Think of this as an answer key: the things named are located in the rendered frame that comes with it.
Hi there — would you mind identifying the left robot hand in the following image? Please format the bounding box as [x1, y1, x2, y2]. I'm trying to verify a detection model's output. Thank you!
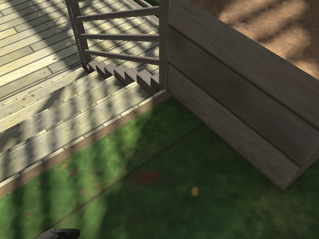
[36, 228, 81, 239]

